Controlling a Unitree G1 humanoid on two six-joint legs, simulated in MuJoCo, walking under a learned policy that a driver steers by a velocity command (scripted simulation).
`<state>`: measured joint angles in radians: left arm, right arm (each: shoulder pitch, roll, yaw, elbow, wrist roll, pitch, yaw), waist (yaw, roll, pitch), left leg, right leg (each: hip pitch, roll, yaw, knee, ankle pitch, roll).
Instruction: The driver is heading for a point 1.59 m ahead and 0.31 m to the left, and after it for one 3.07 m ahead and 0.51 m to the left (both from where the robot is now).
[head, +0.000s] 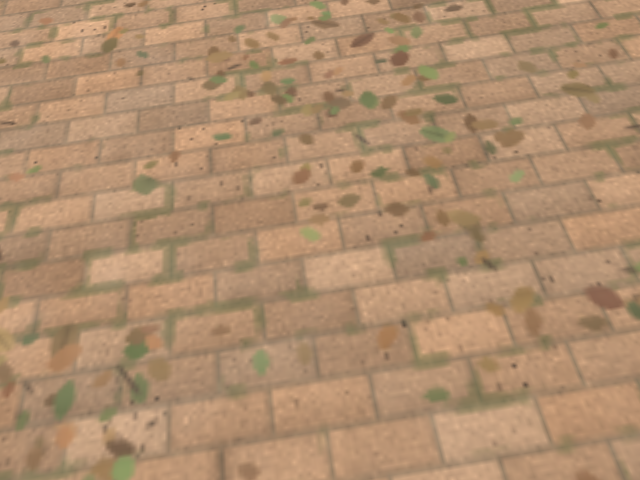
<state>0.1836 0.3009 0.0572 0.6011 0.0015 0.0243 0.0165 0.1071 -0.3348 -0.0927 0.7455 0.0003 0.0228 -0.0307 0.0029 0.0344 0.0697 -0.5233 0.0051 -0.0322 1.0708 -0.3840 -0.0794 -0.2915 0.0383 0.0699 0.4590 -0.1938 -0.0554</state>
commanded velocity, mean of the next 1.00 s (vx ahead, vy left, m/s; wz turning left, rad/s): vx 0.06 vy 0.00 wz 0.27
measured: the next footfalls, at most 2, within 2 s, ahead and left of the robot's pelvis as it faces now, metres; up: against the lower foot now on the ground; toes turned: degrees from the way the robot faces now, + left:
left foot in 0.22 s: +0.05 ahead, +0.15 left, +0.00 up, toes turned -2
left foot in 0.74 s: +0.14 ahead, +0.20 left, +0.00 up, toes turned +17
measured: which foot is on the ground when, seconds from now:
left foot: up 0.00-0.20, down 0.22-0.44, up 0.46-0.72, down 0.74-1.00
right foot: down 0.00-0.74, up 0.76-1.00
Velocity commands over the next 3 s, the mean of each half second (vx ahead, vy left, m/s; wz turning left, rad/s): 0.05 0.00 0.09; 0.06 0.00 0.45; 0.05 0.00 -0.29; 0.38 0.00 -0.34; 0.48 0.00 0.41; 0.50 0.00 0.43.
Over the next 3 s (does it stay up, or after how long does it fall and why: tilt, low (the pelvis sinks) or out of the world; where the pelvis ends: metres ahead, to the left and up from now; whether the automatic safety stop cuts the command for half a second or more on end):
stays up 0.90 0.06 0.00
